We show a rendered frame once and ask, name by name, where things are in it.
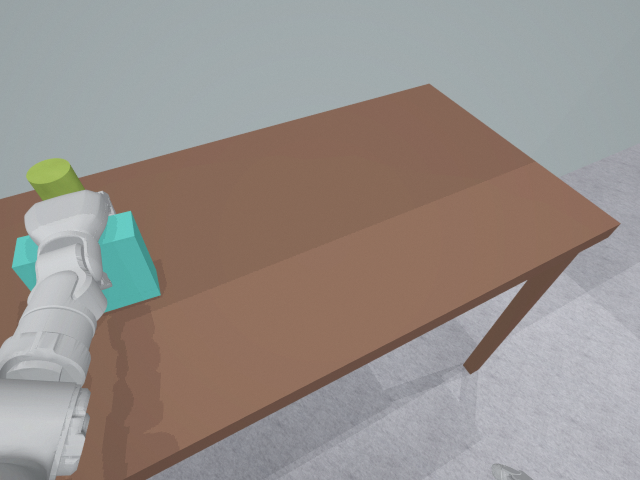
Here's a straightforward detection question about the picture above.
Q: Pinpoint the table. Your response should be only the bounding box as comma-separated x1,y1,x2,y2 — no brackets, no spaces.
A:
0,84,621,480

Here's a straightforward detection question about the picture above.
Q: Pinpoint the robot left hand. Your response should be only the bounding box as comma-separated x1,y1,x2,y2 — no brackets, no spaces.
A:
24,190,116,290

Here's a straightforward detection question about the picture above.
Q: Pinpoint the sponge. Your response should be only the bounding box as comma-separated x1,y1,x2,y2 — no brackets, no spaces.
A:
12,211,161,313

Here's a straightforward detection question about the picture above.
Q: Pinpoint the left robot forearm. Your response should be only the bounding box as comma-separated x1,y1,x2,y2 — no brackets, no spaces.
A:
0,231,107,387

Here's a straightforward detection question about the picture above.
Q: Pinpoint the robot left upper arm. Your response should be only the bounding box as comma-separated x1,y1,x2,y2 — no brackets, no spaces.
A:
0,378,91,480

